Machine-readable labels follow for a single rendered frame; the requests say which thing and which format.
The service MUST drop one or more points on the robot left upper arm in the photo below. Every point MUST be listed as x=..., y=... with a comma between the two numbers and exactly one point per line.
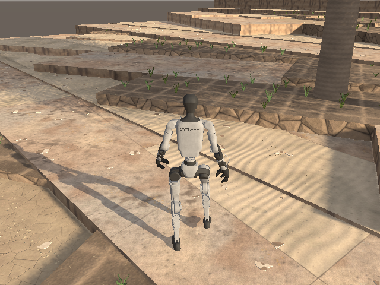
x=168, y=134

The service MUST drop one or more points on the robot torso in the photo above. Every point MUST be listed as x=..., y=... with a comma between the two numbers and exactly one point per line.
x=189, y=138

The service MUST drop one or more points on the robot left forearm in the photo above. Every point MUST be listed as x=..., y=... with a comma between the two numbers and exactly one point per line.
x=160, y=153

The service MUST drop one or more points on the robot right upper arm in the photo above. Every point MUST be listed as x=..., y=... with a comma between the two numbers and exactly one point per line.
x=208, y=125

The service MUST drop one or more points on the robot right forearm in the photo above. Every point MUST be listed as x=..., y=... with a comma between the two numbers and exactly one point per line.
x=220, y=159

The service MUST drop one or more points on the right robot foot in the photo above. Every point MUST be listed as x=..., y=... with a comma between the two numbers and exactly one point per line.
x=207, y=223

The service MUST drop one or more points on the robot right hand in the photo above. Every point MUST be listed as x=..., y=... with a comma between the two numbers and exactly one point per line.
x=225, y=173

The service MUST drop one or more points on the robot left hand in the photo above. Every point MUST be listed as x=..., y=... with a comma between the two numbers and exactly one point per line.
x=164, y=161

